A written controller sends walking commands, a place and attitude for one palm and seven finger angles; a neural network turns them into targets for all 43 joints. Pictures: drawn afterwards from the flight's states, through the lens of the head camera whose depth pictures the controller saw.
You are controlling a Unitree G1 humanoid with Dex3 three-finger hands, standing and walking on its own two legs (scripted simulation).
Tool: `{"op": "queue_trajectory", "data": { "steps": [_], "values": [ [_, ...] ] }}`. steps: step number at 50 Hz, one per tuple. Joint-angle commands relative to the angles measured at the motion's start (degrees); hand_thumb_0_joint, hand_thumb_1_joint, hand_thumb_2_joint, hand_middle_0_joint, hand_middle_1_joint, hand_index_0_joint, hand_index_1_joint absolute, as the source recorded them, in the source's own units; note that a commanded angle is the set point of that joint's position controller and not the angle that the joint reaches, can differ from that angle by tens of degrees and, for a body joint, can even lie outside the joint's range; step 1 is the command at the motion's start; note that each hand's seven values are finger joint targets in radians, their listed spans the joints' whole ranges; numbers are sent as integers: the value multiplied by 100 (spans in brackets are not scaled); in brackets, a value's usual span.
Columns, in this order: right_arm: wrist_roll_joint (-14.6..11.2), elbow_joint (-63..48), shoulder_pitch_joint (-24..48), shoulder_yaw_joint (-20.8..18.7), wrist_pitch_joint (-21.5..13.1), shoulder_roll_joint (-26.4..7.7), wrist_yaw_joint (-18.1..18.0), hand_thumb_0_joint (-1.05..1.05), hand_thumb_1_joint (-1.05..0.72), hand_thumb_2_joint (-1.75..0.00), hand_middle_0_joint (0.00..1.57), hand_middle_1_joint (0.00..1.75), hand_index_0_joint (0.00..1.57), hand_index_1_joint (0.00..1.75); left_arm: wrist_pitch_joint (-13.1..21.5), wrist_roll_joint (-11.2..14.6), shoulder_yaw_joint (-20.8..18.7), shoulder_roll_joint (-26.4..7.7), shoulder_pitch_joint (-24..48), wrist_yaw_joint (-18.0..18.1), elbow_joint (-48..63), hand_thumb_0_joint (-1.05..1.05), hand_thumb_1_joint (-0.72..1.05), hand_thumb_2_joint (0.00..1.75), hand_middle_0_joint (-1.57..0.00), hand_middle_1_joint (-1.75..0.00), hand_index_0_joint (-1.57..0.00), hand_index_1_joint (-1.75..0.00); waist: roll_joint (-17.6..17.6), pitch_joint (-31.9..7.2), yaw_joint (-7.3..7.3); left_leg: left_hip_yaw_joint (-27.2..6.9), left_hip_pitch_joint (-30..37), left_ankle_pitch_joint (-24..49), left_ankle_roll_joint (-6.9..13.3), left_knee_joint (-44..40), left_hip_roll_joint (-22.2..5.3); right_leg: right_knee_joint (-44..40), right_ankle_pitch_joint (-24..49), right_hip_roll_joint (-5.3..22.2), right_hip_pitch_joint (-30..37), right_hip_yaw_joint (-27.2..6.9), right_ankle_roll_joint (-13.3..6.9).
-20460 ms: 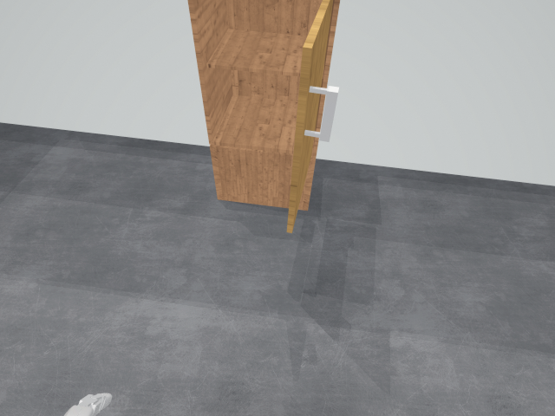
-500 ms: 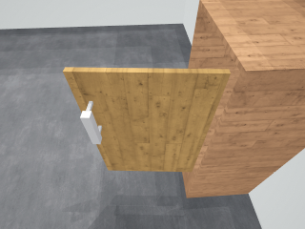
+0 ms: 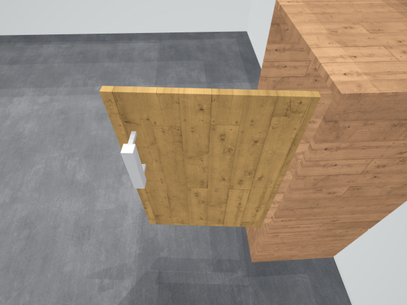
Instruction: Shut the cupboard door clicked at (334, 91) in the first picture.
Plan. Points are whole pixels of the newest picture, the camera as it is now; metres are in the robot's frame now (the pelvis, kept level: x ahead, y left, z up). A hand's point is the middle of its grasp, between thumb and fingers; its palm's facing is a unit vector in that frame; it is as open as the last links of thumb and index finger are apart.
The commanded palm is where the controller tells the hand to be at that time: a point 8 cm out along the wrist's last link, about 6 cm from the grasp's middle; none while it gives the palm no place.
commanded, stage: raise the hand and make a fist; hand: left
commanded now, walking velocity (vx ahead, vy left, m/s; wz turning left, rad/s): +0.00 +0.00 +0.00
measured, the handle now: (136, 160) +0.41 +0.18 +0.03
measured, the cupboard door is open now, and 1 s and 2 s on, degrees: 85 85 85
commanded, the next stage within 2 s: bring the fist close to the handle in 1.90 s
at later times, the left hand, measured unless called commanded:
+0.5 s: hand out of the picture +0.09 +0.18 -0.06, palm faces +0.18 -0.98 -0.06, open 5.7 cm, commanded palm +0.10 +0.21 -0.04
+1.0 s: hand (106, 296) +0.14 +0.18 -0.01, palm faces +0.02 -1.00 -0.03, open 3.5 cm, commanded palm +0.12 +0.23 +0.00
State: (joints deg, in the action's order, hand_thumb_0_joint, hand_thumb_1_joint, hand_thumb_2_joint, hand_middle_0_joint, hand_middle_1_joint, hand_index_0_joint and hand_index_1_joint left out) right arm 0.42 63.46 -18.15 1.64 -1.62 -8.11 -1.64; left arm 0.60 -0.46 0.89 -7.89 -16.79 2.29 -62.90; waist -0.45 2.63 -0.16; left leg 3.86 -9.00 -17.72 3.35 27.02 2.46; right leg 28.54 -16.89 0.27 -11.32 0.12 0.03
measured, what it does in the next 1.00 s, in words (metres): lowers itself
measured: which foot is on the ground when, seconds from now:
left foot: down 0.00-1.00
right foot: down 0.00-1.00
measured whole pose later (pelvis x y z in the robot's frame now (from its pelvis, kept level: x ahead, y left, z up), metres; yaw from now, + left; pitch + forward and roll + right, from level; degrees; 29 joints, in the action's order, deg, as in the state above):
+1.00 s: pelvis -0.06 -0.01 -0.08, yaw +3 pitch +12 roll -2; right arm -2.3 31.1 -18.5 -0.6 -13.5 -16.3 -3.1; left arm 23.0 17.8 -8.6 -13.7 -25.3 -16.6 4.7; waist -2.2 -6.5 0.1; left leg -0.2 -47.4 -29.2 2.6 64.3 0.8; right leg 61.1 -27.1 0.0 -46.3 5.5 -1.6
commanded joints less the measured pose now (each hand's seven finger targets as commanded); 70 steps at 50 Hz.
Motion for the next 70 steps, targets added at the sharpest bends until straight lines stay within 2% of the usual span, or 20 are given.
{"op": "queue_trajectory", "data": {
  "steps": [1, 2, 3, 4, 6, 10, 11, 14, 18, 22, 27, 30, 33, 37, 41, 47, 52, 54, 63, 70],
  "values": [
    [-338, -2049, 133, -53, -1753, -1219, -584, 0, -90, -90, 20, 30, 20, 30, 1105, 673, -155, -1214, 488, 349, 7572, 0, 90, 90, -22, -32, -22, -32, -1971, -2842, -307, -688, 1805, 4128, -296, 119, -643, 1135, 811, -278, -785, 318, -119],
    [-162, -1756, 211, -129, -1921, -1288, -465, 0, -90, -90, 20, 30, 20, 30, 841, 896, -419, -1167, 436, 579, 7537, 0, 90, 90, -24, -34, -24, -34, -1880, -2646, -66, -670, 1506, 4627, -580, -100, -663, 847, 280, -212, -651, 309, -173],
    [-257, -1511, 237, -191, -1954, -906, -283, 0, -90, -90, 20, 30, 20, 30, 94, 805, 504, 433, -1199, 530, 5632, 0, 90, 90, -25, -36, -25, -36, -1259, -1474, -182, -784, 621, 4065, -583, -261, -705, 840, 35, -14, -992, 318, -90],
    [-278, -1888, 127, -338, -1985, -1259, -154, 0, -90, -90, 20, 30, 20, 30, 240, 909, 460, 125, -59, 546, 6837, 0, 90, 90, -27, -38, -27, -38, -1084, -758, -278, -877, 3, 3111, -586, -39, -641, 675, 347, 57, -1049, 325, -102],
    [-144, -2344, 376, -449, -2055, -1359, -69, 0, -90, -90, 20, 30, 20, 30, 745, 770, -40, -249, -23, 353, 6468, 0, 90, 90, -31, -42, -31, -42, -25, -25, -372, -930, -935, 2073, -531, 498, -420, 411, 658, 31, -1437, 496, -162],
    [-49, -3101, 711, -666, -1898, -1238, 147, 0, -90, -90, 20, 30, 20, 30, 2161, 1200, -629, 111, -2444, -782, 5027, 0, 90, 90, -38, -50, -38, -50, 2509, -475, 271, -596, -2532, 958, -456, 1550, -104, 1321, 618, -34, -2001, 568, -121],
    [-35, -3259, 803, -704, -1836, -1250, 196, 0, -90, -90, 20, 30, 20, 30, 2595, 1390, -861, -32, -2647, -1177, 5084, 0, 90, 90, -40, -52, -40, -52, 2504, -719, 391, -484, -2837, 671, -487, 1771, -26, 1529, 666, 22, -1982, 431, -106],
    [-64, -3787, 1037, -769, -1656, -1330, 320, 0, -90, -90, 20, 30, 20, 30, 3467, 1586, -1599, -820, -2400, -2172, 5186, 0, 90, 90, -46, -58, -46, -58, 691, -1266, 566, -285, -3299, 573, -522, 2415, 119, 2289, 962, 174, -1983, 40, -265],
    [-87, -4432, 1257, -675, -1523, -1299, 278, 0, -90, -90, 20, 30, 20, 30, 3334, 1574, -1696, -1372, -940, -2060, 7043, 0, 90, 90, -53, -66, -53, -66, -1128, -2010, 516, -260, -3352, 179, -349, 2738, 45, 2712, -110, 22, -2670, -36, -352],
    [-48, -4402, 880, -572, -1620, -1237, 103, 0, -90, -90, 20, 30, 20, 30, 3847, 1778, -1333, -1283, 618, -1695, 9188, 0, 90, 90, -60, -74, -60, -74, -831, -2646, -151, -591, -3126, 10, -174, 3323, -131, 2656, -415, -85, -3169, -285, -232],
    [-197, -4130, 837, -401, -1720, -1402, -167, 0, -90, -90, 20, 30, 20, 30, 3631, 1830, -450, -963, 551, -2193, 8236, 0, 90, 90, -69, -84, -69, -84, -249, -1544, -564, -681, -3947, -892, -67, 3664, -230, 2134, -1776, -79, -3589, -618, -180],
    [-336, -4188, 715, -405, -1589, -1419, -259, 0, -90, -90, 20, 30, 20, 30, 2574, 1738, -816, -1337, -86, -2517, 7103, 0, 90, 90, -75, -90, -75, -90, 351, -1477, -328, -598, -4387, -1111, -77, 3504, -243, 1718, -2427, 69, -3160, -815, -67],
    [-420, -4614, 929, -373, -1329, -1330, -265, 0, -90, -90, 20, 30, 20, 30, 1427, 1878, -1457, -1671, -606, -2523, 7084, 0, 90, 90, -81, -96, -81, -96, 277, -1956, 230, -498, -4281, -866, -120, 3196, -106, 1545, -2312, 250, -2164, -991, -33],
    [-324, -4695, 1064, -317, -1220, -1012, -249, 0, -90, -90, 20, 30, 20, 30, 1319, 2224, -2315, -1676, -705, -1662, 7998, 0, 90, 90, -88, -104, -88, -104, 463, -2282, 524, -593, -4032, -364, -227, 2991, -128, 1675, -1302, 243, -1580, -835, 33],
    [-214, -4414, 729, -361, -1409, -1011, -155, 0, -90, -90, 20, 30, 20, 30, 2256, 1988, -1828, -1264, -701, -1288, 8200, 0, 90, 90, -95, -112, -95, -112, 181, -1999, 281, -663, -3807, -5, -254, 2779, -199, 2112, -389, 80, -2108, -365, -70],
    [-284, -4314, 529, -425, -1632, -1387, -170, 0, -90, -90, 20, 30, 20, 30, 2588, 1801, -731, -960, -581, -2063, 7665, 0, 90, 90, -106, -124, -106, -124, -48, -1545, -143, -764, -3469, -463, -152, 2646, -214, 2096, -1053, -41, -2959, -68, -172],
    [-283, -4416, 552, -415, -1610, -1407, -270, 0, -90, -90, 20, 30, 20, 30, 2282, 1843, -1690, -1842, -291, -1814, 8477, 0, 90, 90, -115, -134, -115, -134, -448, -2238, 214, -857, -2854, -155, -195, 2228, -216, 2205, -530, -133, -2398, 198, -245],
    [-258, -4476, 545, -363, -1523, -1276, -244, 0, -90, -90, 20, 30, 20, 30, 2259, 1898, -1717, -1578, -439, -1545, 8606, 0, 90, 90, -119, -138, -119, -138, -497, -2243, 281, -906, -2616, 183, -281, 2038, -232, 2305, -128, -169, -2268, 380, -262],
    [-306, -4537, 399, -271, -1261, -1421, -116, 0, -90, -90, 20, 30, 20, 30, 1561, 1558, -707, -957, -276, -1777, 7790, 0, 90, 90, -130, -150, -130, -150, -202, -1302, -125, -1055, -2553, 127, -340, 1799, -362, 2025, -21, -207, -2536, 513, -191],
    [-264, -4602, 458, -176, -1300, -1289, -168, 0, -90, -90, 20, 30, 20, 30, 1690, 1779, -1636, -1612, 282, -1615, 8698, 0, 90, 90, -130, -150, -130, -150, -663, -2160, 189, -1041, -1851, 1096, -475, 1705, -327, 2039, 559, -218, -1916, 496, -261]
  ]
}}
